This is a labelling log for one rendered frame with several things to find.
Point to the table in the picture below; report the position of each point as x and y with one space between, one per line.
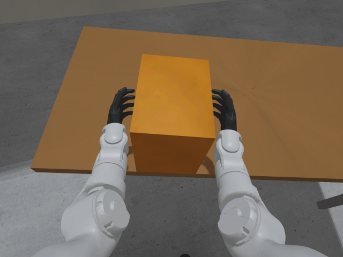
288 100

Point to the robot right hand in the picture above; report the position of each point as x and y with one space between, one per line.
227 117

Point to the right robot forearm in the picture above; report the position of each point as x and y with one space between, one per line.
232 177

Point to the carton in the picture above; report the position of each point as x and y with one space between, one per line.
172 127

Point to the right robot upper arm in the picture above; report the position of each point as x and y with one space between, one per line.
249 230

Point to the left robot forearm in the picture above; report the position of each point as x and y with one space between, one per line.
109 170

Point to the robot left hand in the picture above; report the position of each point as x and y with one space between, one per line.
116 114

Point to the left robot upper arm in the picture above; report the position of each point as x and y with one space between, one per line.
91 227

